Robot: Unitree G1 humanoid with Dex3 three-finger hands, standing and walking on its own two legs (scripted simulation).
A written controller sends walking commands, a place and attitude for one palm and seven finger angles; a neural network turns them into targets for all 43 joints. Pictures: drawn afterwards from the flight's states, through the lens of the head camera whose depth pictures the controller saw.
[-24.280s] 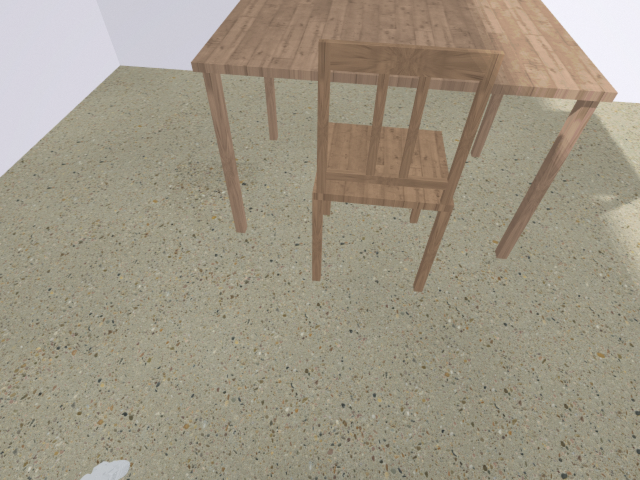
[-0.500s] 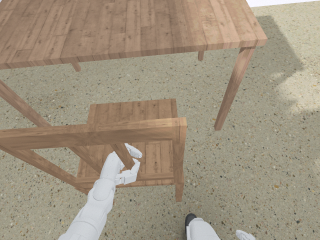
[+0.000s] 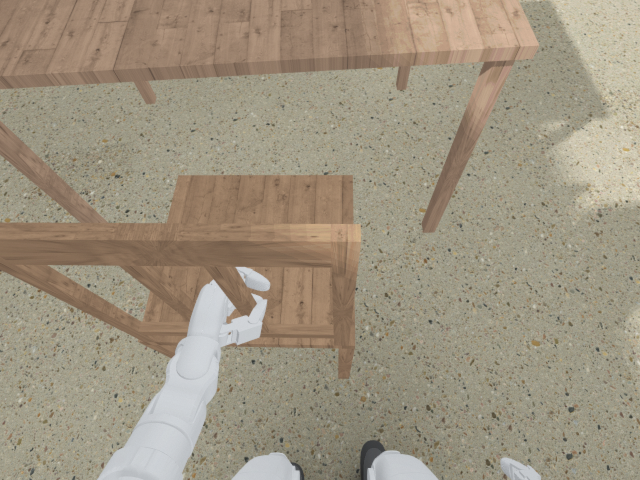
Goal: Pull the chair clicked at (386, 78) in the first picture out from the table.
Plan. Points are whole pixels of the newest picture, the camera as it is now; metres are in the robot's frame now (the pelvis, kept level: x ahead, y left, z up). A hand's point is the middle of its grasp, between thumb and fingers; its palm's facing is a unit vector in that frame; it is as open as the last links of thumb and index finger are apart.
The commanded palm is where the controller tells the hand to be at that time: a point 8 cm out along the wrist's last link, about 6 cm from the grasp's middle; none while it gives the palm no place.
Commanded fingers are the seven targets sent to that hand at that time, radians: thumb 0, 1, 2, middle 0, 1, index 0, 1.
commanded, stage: step backward, pulling the chair out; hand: left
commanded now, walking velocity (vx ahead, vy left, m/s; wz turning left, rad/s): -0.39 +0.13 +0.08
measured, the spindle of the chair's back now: (178, 301) +0.34 +0.22 -0.08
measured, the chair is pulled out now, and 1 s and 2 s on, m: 0.25 0.40 0.63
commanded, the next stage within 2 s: stop walking, hand still on the chair in 1.82 s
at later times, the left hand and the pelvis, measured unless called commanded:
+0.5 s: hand (242, 370) +0.24 +0.12 -0.08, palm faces -0.08 -0.97 -0.21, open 5.7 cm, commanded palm +0.23 +0.17 -0.07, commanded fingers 0.00 0.90 0.90 -0.50 -1.45 -0.50 -1.45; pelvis -0.07 +0.00 +0.00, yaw +0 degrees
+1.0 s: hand (229, 443) +0.16 +0.12 -0.07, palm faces -0.07 -0.98 -0.20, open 5.7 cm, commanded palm +0.15 +0.18 -0.07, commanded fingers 0.00 0.90 0.90 -0.50 -1.45 -0.50 -1.45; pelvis -0.15 +0.00 +0.00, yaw -1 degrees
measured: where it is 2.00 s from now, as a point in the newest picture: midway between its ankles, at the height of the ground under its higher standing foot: outside the picture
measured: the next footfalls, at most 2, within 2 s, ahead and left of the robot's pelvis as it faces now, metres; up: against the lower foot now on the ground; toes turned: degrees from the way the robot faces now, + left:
right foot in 0.38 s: -0.01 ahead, -0.10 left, +0.00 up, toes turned -1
left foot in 0.66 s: -0.10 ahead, +0.12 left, +0.00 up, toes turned +0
